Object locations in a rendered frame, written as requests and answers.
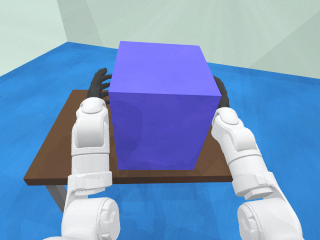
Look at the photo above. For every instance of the robot left forearm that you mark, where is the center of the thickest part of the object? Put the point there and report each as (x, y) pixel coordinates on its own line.
(90, 146)

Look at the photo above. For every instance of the robot right hand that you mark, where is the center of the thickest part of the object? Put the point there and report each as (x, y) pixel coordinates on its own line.
(224, 101)

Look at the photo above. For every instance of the carton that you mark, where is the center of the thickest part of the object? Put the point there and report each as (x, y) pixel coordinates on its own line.
(163, 98)

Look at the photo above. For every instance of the right robot upper arm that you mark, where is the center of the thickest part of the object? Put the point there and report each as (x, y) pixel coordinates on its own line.
(268, 219)

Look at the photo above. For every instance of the robot right forearm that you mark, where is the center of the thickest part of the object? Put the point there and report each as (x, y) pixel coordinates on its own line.
(251, 178)

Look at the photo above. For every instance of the left robot upper arm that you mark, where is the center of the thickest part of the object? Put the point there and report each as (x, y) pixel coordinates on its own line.
(90, 219)

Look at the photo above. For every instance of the table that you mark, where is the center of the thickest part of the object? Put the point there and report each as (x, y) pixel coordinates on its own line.
(53, 163)

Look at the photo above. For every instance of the robot left hand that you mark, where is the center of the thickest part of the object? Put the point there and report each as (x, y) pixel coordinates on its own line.
(96, 86)

